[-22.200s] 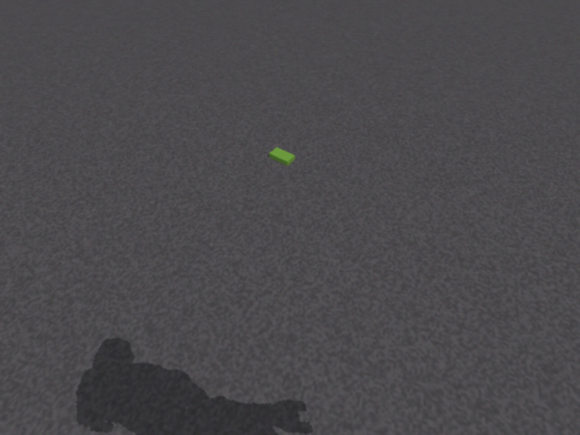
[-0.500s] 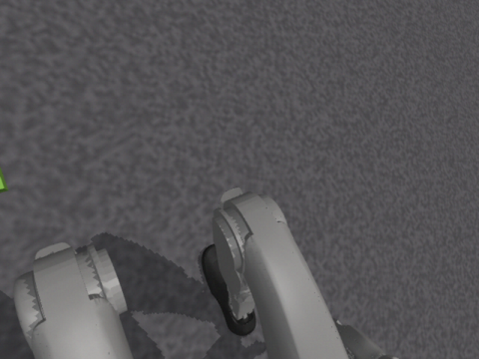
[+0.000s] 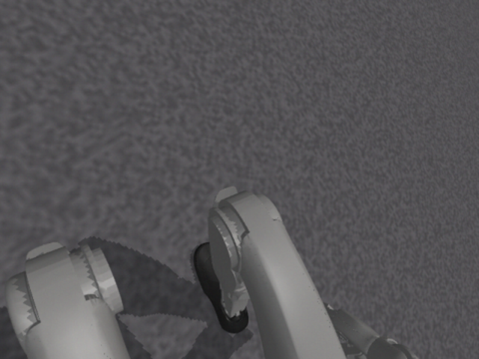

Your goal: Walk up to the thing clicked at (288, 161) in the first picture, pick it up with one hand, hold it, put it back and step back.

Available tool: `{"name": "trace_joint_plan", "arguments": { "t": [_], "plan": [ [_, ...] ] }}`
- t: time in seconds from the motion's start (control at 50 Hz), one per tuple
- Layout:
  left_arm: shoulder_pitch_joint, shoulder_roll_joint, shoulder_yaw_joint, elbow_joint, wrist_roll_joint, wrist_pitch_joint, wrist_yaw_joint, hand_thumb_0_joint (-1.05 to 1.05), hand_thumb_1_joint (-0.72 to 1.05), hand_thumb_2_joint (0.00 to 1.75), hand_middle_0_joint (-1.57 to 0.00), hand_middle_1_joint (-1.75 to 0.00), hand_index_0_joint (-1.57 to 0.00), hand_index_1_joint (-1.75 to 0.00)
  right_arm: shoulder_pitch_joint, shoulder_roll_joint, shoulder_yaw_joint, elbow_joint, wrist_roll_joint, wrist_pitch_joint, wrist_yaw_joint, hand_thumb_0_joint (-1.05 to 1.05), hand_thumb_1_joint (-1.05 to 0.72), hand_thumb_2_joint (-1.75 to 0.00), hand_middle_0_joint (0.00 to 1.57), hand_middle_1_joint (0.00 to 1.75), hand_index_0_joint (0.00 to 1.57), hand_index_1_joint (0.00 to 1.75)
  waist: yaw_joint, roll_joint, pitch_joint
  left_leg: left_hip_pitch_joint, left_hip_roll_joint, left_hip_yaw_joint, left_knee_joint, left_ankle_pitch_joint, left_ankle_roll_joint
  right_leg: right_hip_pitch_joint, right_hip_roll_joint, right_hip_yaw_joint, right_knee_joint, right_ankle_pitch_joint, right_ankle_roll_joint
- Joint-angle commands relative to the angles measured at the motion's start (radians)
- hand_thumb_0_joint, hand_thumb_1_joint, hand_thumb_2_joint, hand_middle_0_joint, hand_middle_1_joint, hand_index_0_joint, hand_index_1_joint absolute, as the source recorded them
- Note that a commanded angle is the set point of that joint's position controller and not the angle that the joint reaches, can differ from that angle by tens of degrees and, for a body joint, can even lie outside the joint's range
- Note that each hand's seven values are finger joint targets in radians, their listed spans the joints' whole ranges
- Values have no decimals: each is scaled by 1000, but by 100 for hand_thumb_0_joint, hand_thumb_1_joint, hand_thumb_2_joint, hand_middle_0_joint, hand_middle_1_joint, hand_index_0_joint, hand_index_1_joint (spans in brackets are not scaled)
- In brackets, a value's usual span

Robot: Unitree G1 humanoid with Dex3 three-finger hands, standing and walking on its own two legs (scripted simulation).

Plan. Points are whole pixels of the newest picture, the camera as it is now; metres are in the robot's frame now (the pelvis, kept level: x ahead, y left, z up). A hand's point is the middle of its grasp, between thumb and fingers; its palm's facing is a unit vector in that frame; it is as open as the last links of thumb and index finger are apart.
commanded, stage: rest palm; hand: left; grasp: from above
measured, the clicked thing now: out of the picture +0.44 +0.33 -0.28
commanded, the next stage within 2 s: close in 0.04 s
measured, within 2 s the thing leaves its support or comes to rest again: leaves its support in 1.94 s
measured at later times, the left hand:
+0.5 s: hand out of the picture +0.43 +0.31 -0.26, palm faces -0.43 -0.17 -0.89, open 11.7 cm
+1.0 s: hand out of the picture +0.42 +0.31 -0.25, palm faces -0.43 -0.16 -0.89, open 9.8 cm
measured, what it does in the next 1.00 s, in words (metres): stands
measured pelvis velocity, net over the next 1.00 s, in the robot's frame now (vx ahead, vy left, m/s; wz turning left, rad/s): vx -0.01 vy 0.00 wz -0.01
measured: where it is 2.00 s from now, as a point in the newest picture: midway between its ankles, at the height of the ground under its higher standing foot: (170, 338)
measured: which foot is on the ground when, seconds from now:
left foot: down 0.00-1.00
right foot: down 0.00-1.00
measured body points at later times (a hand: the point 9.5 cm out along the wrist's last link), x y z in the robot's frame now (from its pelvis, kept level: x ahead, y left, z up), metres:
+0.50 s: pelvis +0.00 +0.00 +0.00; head +0.26 +0.14 +0.34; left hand +0.44 +0.31 -0.21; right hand +0.07 -0.25 -0.04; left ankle +0.06 +0.12 -0.26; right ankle +0.12 -0.13 -0.26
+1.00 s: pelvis -0.01 +0.00 +0.01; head +0.26 +0.15 +0.34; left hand +0.44 +0.31 -0.20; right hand +0.07 -0.25 -0.04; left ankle +0.06 +0.12 -0.26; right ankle +0.12 -0.13 -0.26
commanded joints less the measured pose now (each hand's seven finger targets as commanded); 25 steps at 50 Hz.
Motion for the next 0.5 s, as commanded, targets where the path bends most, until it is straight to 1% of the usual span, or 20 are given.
{"name": "trace_joint_plan", "arguments": {
  "t": [0.0, 0.02, 0.04, 0.08, 0.1, 0.12, 0.14, 0.16, 0.18, 0.2, 0.22, 0.24, 0.26, 0.28, 0.34, 0.36, 0.38, 0.4, 0.42, 0.48],
  "plan": [
    [-234, 185, 2, -85, -20, 8, 30, 0, -41, 88, -20, -86, -18, -88, 162, -340, -88, 11, 14, -18, 0, 0, -91, -91, 20, 30, 20, 30, -56, 542, -593, 502, 46, 105, -298, 257, 4, 325, 17, -150, -159, 286, -90],
    [-257, 199, 6, -103, -25, 1, 34, 0, -40, 87, -20, -87, -19, -88, 155, -345, -89, 16, 14, -19, 1, 0, -91, -91, 20, 30, 20, 30, -50, 556, -592, 495, 48, 95, -307, 245, 0, 317, 13, -154, -156, 268, -91],
    [-241, 198, 12, -88, -25, 3, 34, 0, -40, 87, -19, -88, -19, -88, 163, -346, -88, 10, 14, -21, 3, 0, -91, -91, 20, 30, 20, 30, -50, 560, -586, 506, 48, 94, -310, 258, -1, 321, 15, -156, -156, 281, -92],
    [-234, 191, -6, -101, -26, 5, 35, 0, -40, 87, -20, -88, -19, -88, 148, -342, -86, 13, 11, -19, 1, 0, -91, -91, 20, 30, 20, 30, -48, 545, -585, 487, 48, 103, -308, 233, 1, 343, 19, -150, -173, 265, -92],
    [-242, 202, 8, -110, -28, 3, 38, 0, -39, 86, -20, -87, -19, -88, 159, -346, -86, 13, 12, -18, 1, 0, -91, -91, 20, 30, 20, 30, -48, 563, -607, 504, 49, 94, -315, 253, -2, 336, 20, -156, -164, 275, -94],
    [-236, 194, -1, -96, -31, 3, 36, 0, -38, 85, -20, -87, -20, -88, 143, -342, -82, 13, 14, -22, 2, 0, -91, -91, 20, 30, 20, 30, -45, 563, -580, 492, 48, 95, -314, 232, -3, 322, 13, -156, -157, 259, -95],
    [-230, 189, -2, -101, -36, 2, 37, 0, -31, 81, -23, -87, -24, -86, 151, -349, -89, 15, 10, -23, 3, 0, -90, -90, 20, 30, 20, 30, -49, 576, -582, 501, 50, 95, -320, 244, -4, 331, 18, -155, -164, 269, -96],
    [-221, 185, -4, -83, -34, 5, 33, 0, -28, 79, -27, -85, -28, -84, 145, -344, -81, 4, 15, -27, 6, 0, -90, -90, 20, 30, 20, 30, -48, 553, -565, 495, 49, 95, -311, 233, -3, 322, 14, -158, -155, 267, -93],
    [-241, 183, -12, -121, -30, 1, 34, 0, -24, 77, -30, -82, -31, -81, 155, -346, -82, 11, 12, -28, 10, 0, -90, -90, 20, 30, 20, 30, -53, 563, -582, 497, 51, 94, -303, 250, -1, 324, 16, -160, -160, 276, -91],
    [-235, 171, -15, -100, -40, 2, 33, 0, -20, 74, -32, -80, -33, -79, 147, -345, -78, 2, 10, -32, 12, 0, -90, -90, 20, 30, 20, 30, -61, 537, -572, 488, 50, 93, -298, 236, 1, 334, 15, -159, -163, 272, -89],
    [-232, 182, -14, -103, -44, 2, 32, 0, -19, 73, -34, -78, -35, -77, 163, -352, -76, 2, 14, -33, 13, 0, -90, -90, 20, 30, 20, 30, -67, 526, -572, 488, 49, 98, -297, 244, 5, 349, 16, -157, -172, 282, -87],
    [-242, 195, 0, -106, -45, 0, 34, 0, -18, 71, -34, -78, -36, -77, 173, -355, -78, 7, 16, -33, 13, 0, -90, -90, 20, 30, 20, 30, -65, 536, -580, 489, 49, 97, -299, 252, 5, 347, 16, -158, -174, 284, -88],
    [-233, 199, -2, -98, -48, 4, 34, 0, -16, 70, -37, -75, -38, -74, 161, -353, -79, 11, 18, -35, 12, 0, -90, -90, 20, 30, 20, 30, -53, 539, -570, 490, 52, 95, -307, 241, 1, 342, 15, -155, -174, 273, -90],
    [-222, 206, 7, -87, -44, 6, 34, 0, -14, 68, -37, -75, -38, -74, 171, -353, -77, 8, 16, -32, 12, 0, -90, -90, 20, 30, 20, 30, -57, 534, -584, 493, 52, 94, -310, 255, 1, 360, 20, -156, -179, 284, -90],
    [-225, 206, 4, -88, -47, 10, 29, 0, -10, 64, -39, -74, -41, -72, 171, -351, -73, 1, 19, -33, 9, 0, -90, -90, 20, 30, 20, 30, -56, 535, -576, 482, 50, 99, -304, 239, 5, 353, 18, -156, -184, 275, -89],
    [-227, 203, -6, -90, -52, 10, 22, 0, -9, 64, -41, -72, -42, -71, 161, -348, -70, 1, 21, -34, 8, 0, -90, -90, 20, 30, 20, 30, -59, 526, -560, 471, 51, 101, -301, 223, 5, 346, 14, -155, -183, 263, -88],
    [-228, 218, 3, -92, -53, 11, 22, 0, -8, 64, -42, -72, -43, -71, 167, -356, -75, 4, 22, -30, 2, 0, -90, -90, 20, 30, 20, 30, -58, 524, -570, 473, 51, 101, -315, 218, 5, 358, 21, -153, -194, 255, -90],
    [-224, 204, -2, -83, -53, 13, 15, 0, -7, 62, -42, -71, -44, -69, 172, -357, -78, 0, 28, -34, 6, 0, -90, -90, 20, 30, 20, 30, -57, 537, -551, 475, 50, 97, -308, 228, 3, 334, 13, -155, -179, 263, -90],
    [-217, 203, 1, -80, -56, 11, 13, 0, -5, 61, -42, -71, -45, -69, 178, -350, -72, 2, 19, -33, 6, 0, -90, -90, 20, 30, 20, 30, -60, 528, -569, 481, 52, 97, -309, 240, 4, 354, 18, -157, -186, 271, -88],
    [-221, 217, -1, -90, -54, 4, 6, 0, -1, 58, -47, -68, -49, -66, 173, -353, -69, -7, 26, -28, 2, 0, -90, -90, 20, 30, 20, 30, -56, 529, -572, 484, 53, 92, -317, 244, 3, 360, 18, -157, -185, 274, -89]
  ]
}}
